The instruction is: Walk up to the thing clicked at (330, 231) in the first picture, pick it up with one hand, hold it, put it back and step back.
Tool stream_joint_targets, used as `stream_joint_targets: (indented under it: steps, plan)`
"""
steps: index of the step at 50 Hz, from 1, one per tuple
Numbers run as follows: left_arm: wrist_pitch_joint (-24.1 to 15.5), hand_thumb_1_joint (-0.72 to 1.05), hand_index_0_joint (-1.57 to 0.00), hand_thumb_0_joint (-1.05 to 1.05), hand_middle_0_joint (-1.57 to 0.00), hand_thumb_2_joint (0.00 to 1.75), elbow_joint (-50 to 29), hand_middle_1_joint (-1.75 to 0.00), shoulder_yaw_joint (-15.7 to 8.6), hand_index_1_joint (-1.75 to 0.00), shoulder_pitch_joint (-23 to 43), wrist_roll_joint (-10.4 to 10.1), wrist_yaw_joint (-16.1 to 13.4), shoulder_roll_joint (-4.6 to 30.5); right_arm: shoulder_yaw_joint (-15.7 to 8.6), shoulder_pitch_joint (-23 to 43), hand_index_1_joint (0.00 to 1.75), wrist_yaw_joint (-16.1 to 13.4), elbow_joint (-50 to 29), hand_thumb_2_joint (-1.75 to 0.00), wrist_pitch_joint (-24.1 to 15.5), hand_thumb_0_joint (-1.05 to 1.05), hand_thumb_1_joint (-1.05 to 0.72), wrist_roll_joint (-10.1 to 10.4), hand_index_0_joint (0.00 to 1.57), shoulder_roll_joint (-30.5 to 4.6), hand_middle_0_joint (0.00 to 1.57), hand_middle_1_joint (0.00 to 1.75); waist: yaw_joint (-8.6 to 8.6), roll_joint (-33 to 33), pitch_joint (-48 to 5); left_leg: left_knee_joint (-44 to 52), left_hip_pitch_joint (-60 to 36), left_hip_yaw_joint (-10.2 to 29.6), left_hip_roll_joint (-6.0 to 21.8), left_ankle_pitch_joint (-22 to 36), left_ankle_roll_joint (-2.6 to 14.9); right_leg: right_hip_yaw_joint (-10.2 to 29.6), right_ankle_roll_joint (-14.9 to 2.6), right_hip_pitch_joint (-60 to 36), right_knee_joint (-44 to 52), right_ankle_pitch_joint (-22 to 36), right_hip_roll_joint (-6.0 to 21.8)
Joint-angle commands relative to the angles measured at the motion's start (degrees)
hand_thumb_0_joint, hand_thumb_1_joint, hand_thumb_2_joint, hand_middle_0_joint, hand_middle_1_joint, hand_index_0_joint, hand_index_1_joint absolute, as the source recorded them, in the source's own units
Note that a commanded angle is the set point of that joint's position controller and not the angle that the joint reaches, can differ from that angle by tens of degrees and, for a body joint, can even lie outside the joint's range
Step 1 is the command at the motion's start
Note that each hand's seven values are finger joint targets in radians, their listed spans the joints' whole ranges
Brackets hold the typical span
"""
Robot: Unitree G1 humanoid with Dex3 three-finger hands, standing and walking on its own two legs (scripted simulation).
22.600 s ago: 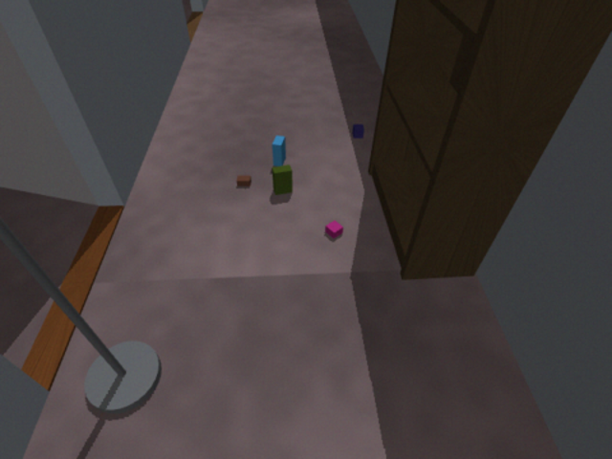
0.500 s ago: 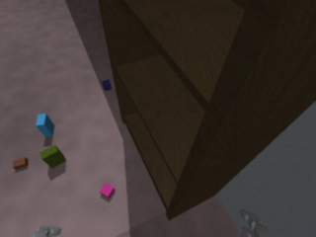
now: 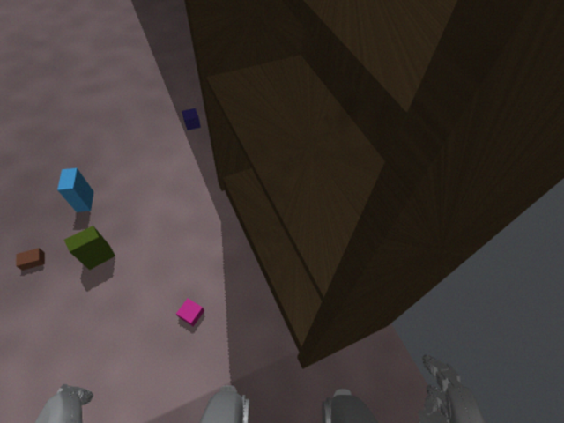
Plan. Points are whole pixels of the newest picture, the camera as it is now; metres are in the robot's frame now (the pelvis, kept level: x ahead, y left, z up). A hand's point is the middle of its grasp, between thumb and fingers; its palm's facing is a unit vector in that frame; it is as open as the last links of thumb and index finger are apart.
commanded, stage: rise first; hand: left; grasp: from above
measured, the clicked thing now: (190, 312) +0.47 +0.28 -0.64
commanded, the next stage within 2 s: approach in 1.64 s
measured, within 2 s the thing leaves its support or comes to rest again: neither
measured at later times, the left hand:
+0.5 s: hand (135, 353) +0.30 +0.32 -0.35, palm faces -0.12 -0.35 -0.93, open 12.6 cm
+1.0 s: hand (153, 326) +0.38 +0.32 -0.43, palm faces -0.17 -0.40 -0.90, open 12.7 cm
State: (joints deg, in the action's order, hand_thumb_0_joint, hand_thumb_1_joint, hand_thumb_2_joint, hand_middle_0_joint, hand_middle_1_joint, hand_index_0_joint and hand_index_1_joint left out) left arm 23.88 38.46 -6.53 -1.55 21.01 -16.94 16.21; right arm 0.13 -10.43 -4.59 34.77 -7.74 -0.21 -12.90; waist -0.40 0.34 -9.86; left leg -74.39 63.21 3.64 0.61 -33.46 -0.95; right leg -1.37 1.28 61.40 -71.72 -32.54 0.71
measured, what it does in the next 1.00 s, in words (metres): lowers itself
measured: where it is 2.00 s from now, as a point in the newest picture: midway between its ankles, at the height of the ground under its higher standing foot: outside the picture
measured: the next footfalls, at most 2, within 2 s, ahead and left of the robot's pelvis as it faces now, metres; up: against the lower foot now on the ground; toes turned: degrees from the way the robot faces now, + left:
none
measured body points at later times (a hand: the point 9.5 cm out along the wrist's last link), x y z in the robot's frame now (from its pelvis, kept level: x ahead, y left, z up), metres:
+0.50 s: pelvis -0.07 +0.00 -0.21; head +0.13 +0.02 +0.19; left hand +0.31 +0.33 -0.30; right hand +0.03 -0.27 -0.34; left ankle +0.01 +0.12 -0.62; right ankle +0.01 -0.14 -0.62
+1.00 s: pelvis -0.08 +0.00 -0.30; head +0.17 +0.02 +0.08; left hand +0.39 +0.33 -0.38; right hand -0.06 -0.26 -0.41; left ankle +0.01 +0.12 -0.62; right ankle +0.01 -0.14 -0.62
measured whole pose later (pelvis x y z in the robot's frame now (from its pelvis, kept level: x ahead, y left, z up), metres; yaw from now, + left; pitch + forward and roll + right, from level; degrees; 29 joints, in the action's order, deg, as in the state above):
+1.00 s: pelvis -0.08 +0.00 -0.30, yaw -6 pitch +36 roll -6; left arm 24.5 94.9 -21.5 65.4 41.1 -31.4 42.6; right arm 3.2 -9.3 13.5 50.3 -16.1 -6.3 -17.5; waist -12.3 1.8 -4.5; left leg -132.8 128.7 6.6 -0.1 -40.1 -1.1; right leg -1.4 3.2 126.4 -128.2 -37.9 -1.5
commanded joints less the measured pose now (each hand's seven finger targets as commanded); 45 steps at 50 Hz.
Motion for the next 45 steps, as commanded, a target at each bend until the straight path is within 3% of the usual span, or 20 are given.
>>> stream_joint_targets:
  steps: [1, 2, 4, 5, 8, 10, 13, 14, 18, 22, 23, 26, 27, 31, 35, 36, 37, 39, 43, 45]
  plan:
    - [-2.6, -0.28, -0.32, 0.0, -0.33, 0.78, 1.8, -0.76, -2.2, -0.77, 16.5, 6.6, -6.6, 9.9, -3.5, -0.7, 0.3, -0.2, -1.3, -0.9, -3.2, 0.0, -0.92, -0.2, 0.2, -9.0, 0.2, 0.3, -1.41, 4.3, -18.2, 2.9, -3.8, -2.0, -0.4, 15.3, -0.17, -0.7, -3.46, 0.7, -1.3, 13.1, -1.6]
    - [-3.0, -0.26, -0.3, 0.0, -0.31, 0.79, 2.9, -0.77, -3.5, -0.78, 19.8, 7.6, -8.3, 11.9, -3.4, 0.6, 0.3, 0.0, -1.0, -0.89, -3.5, 0.0, -0.89, -0.4, 0.2, -9.4, 0.2, 0.3, -0.86, 4.8, -20.0, 0.7, -1.9, -2.4, -0.6, 15.8, -0.15, -0.4, -3.56, 2.0, -3.0, 13.6, -1.4]
    - [-2.6, -0.29, -0.29, 0.0, -0.32, 0.83, 8.1, -0.75, -1.9, -0.77, 25.8, 9.3, -11.2, 11.1, -3.2, 0.3, 0.3, 0.6, 1.9, -0.89, -3.7, 0.0, -0.89, -0.8, 0.2, -9.5, 0.2, 0.3, -1.72, 4.1, -20.8, -2.3, 2.6, -2.1, -0.7, 14.1, -0.25, -0.7, -3.59, 6.7, -6.2, 12.1, -1.4]
    - [-2.6, -0.3, -0.28, 0.0, -0.31, 0.85, 10.2, -0.74, -3.3, -0.78, 27.7, 10.5, -12.9, 13.5, -3.1, 0.6, 0.3, 1.0, 2.0, -0.89, -3.8, 0.0, -0.89, -1.0, 0.2, -9.8, 0.2, 0.3, -1.12, 3.8, -23.3, -4.1, 4.1, -2.6, -0.9, 14.1, -0.07, -0.4, -3.44, 7.2, -6.9, 12.4, -1.4]
    - [-0.8, -0.35, -0.25, 0.0, -0.28, 0.89, 18.0, -0.79, -4.0, -0.83, 35.2, 12.7, -17.3, 15.8, -3.0, 0.7, 0.3, 2.6, 4.6, -0.89, -3.9, 0.0, -0.89, -1.9, 0.2, -10.4, 0.2, 0.3, -1.29, 3.1, -28.6, -10.3, 9.2, -3.5, -1.0, 14.4, 0.15, -0.2, -3.18, 10.1, -10.2, 14.0, -1.7]
    - [0.3, -0.37, -0.24, 0.0, -0.27, 0.91, 22.3, -0.8, -4.3, -0.84, 39.9, 12.2, -19.8, 15.3, -3.2, -1.0, 0.3, 3.8, 7.2, -0.9, -4.1, 0.0, -0.89, -2.6, 0.2, -10.0, 0.2, 0.3, -1.88, 2.7, -30.8, -14.0, 12.2, -3.7, -0.9, 14.9, 0.16, -0.3, -2.88, 11.8, -12.9, 15.4, -1.6]
    - [1.2, -0.4, -0.24, 0.0, -0.28, 0.93, 27.2, -0.79, -6.7, -0.84, 47.7, 12.7, -22.4, 20.5, -3.1, 0.5, 0.3, 5.6, 7.9, -0.9, -4.7, 0.0, -0.9, -4.0, 0.2, -10.1, 0.2, 0.3, -1.86, 4.0, -34.2, -18.9, 16.9, -4.2, -0.9, 12.7, 0.44, -0.1, -2.55, 15.2, -16.5, 13.3, -1.5]
    - [1.8, -0.38, -0.26, 0.0, -0.31, 0.92, 29.8, -0.76, -6.4, -0.82, 49.4, 12.8, -22.8, 20.8, -3.4, 0.2, 0.3, 6.3, 9.1, -0.9, -4.7, 0.0, -0.9, -4.4, 0.2, -10.3, 0.2, 0.3, -2.49, 2.7, -33.9, -20.4, 19.4, -4.3, -0.9, 10.6, 0.73, 0.0, -2.22, 16.4, -17.1, 11.0, -1.6]
    - [2.1, -0.31, -0.33, 0.0, -0.38, 0.87, 35.7, -0.68, -8.8, -0.74, 57.4, 12.9, -24.1, 25.0, -3.2, 0.8, 0.3, 9.0, 11.5, -0.9, -5.5, 0.0, -0.9, -5.7, 0.2, -10.0, 0.2, 0.3, -3.38, 4.6, -33.9, -25.9, 25.4, -4.2, -0.7, 5.7, 0.87, 0.1, -2.05, 24.6, -21.6, 4.2, -1.8]
    - [2.0, -0.27, -0.37, 0.0, -0.42, 0.83, 36.8, -0.65, -10.1, -0.71, 65.2, 13.3, -24.0, 28.4, -3.1, 1.6, 0.3, 11.5, 12.3, -0.9, -6.2, 0.0, -0.9, -6.0, 0.2, -11.3, 0.2, 0.3, -5.11, 7.3, -34.5, -28.8, 27.6, -3.2, -0.4, 1.0, 0.83, -1.1, -2.23, 31.6, -25.5, -1.5, -2.0]
    - [2.0, -0.28, -0.36, 0.0, -0.42, 0.85, 37.8, -0.63, -10.1, -0.69, 66.4, 12.7, -23.7, 27.5, -3.3, -0.3, 0.3, 12.0, 13.2, -0.9, -6.3, 0.0, -0.9, -6.0, 0.2, -11.4, 0.2, 0.3, -5.72, 7.8, -35.2, -29.7, 27.4, -2.8, -0.2, 0.8, 0.67, -1.6, -2.16, 32.5, -26.9, -0.9, -2.0]
    - [1.7, -0.27, -0.34, 0.0, -0.39, 0.85, 37.3, -0.67, -11.7, -0.72, 71.4, 13.1, -22.9, 31.0, -3.3, -1.5, 0.3, 13.3, 14.3, -0.9, -6.9, 0.0, -0.89, -5.5, 0.2, -13.0, 0.2, 0.3, -6.76, 11.1, -37.3, -30.7, 26.4, -1.6, 0.2, -0.9, 0.41, -3.1, -2.39, 37.0, -30.2, -1.1, -1.8]
    - [1.7, -0.3, -0.32, 0.0, -0.38, 0.87, 38.5, -0.68, -11.3, -0.74, 72.6, 12.9, -22.6, 30.1, -3.5, -3.1, 0.3, 13.7, 14.9, -0.9, -6.9, 0.0, -0.89, -5.3, 0.2, -13.4, 0.2, 0.3, -7.33, 12.4, -38.2, -31.3, 26.5, -1.8, 0.3, -0.4, 0.17, -3.5, -2.43, 36.8, -31.4, -0.1, -1.8]
    - [1.3, -0.34, -0.27, 0.0, -0.32, 0.9, 37.4, -0.74, -13.1, -0.79, 78.4, 12.4, -20.6, 34.3, -3.0, -5.1, 0.3, 14.6, 15.8, -0.9, -7.4, 0.0, -0.89, -4.6, 0.2, -14.5, 0.2, 0.3, -8.34, 15.2, -38.5, -32.8, 26.2, -0.5, 0.4, -1.3, 0.13, -4.4, -2.58, 41.2, -34.9, 0.1, -1.5]
    - [1.9, -0.38, -0.24, 0.0, -0.29, 0.93, 42.1, -0.76, -14.3, -0.81, 79.4, 14.4, -18.5, 37.7, -2.2, -7.2, 0.3, 15.5, 16.3, -0.9, -7.6, 0.0, -0.89, -4.1, 0.2, -15.0, 0.2, 0.3, -8.68, 15.5, -36.8, -35.7, 28.5, -0.2, 0.2, 1.5, 0.37, -4.7, -2.65, 43.6, -38.3, 2.9, -1.5]
    - [2.1, -0.36, -0.25, 0.0, -0.29, 0.92, 45.7, -0.76, -13.9, -0.81, 77.8, 15.0, -18.4, 36.6, -2.2, -7.7, 0.3, 15.9, 16.6, -0.9, -7.7, 0.0, -0.89, -4.2, 0.2, -15.2, 0.2, 0.3, -8.93, 14.3, -36.0, -36.2, 30.0, -0.2, 0.2, 2.5, 0.33, -4.9, -2.78, 43.4, -39.2, 3.7, -1.6]
    - [2.0, -0.36, -0.26, 0.0, -0.3, 0.91, 44.2, -0.75, -14.6, -0.8, 80.0, 15.9, -18.2, 37.8, -2.1, -8.1, 0.3, 16.0, 16.5, -0.9, -7.8, 0.0, -0.9, -4.1, 0.2, -15.5, 0.2, 0.3, -8.6, 16.6, -36.4, -36.4, 28.6, 0.2, 0.2, 4.0, 0.06, -5.0, -3.07, 45.3, -40.8, 4.9, -1.4]
    - [2.3, -0.37, -0.25, 0.0, -0.28, 0.91, 48.3, -0.79, -13.4, -0.83, 79.3, 17.3, -17.6, 36.6, -1.7, -8.5, 0.3, 16.6, 16.4, -0.9, -8.1, 0.0, -0.9, -4.3, 0.2, -15.6, 0.2, 0.3, -9.87, 15.2, -33.6, -38.1, 31.0, 0.3, 0.1, 4.7, 0.42, -5.2, -3.06, 46.7, -41.8, 5.5, -1.6]
    - [1.5, -0.34, -0.28, 0.0, -0.31, 0.88, 51.3, -0.78, -12.9, -0.82, 79.9, 20.2, -16.9, 38.3, -0.8, -10.7, 0.3, 17.6, 16.6, -0.9, -8.8, 0.0, -0.9, -5.1, 0.2, -15.6, 0.2, 0.3, -11.26, 12.3, -31.3, -41.7, 38.1, -1.3, -0.5, 4.8, 1.42, -4.6, -2.51, 44.8, -42.6, 5.7, -2.1]
    - [1.1, -0.31, -0.3, 0.0, -0.32, 0.85, 50.8, -0.79, -13.8, -0.82, 81.0, 20.9, -16.9, 40.5, -1.0, -10.2, 0.3, 17.8, 15.3, -0.9, -9.2, 0.0, -0.9, -5.5, 0.2, -17.1, 0.2, 0.3, -11.27, 12.1, -32.0, -43.1, 38.0, -1.7, -0.4, 5.7, 1.56, -4.8, -2.43, 44.5, -43.0, 6.4, -2.3]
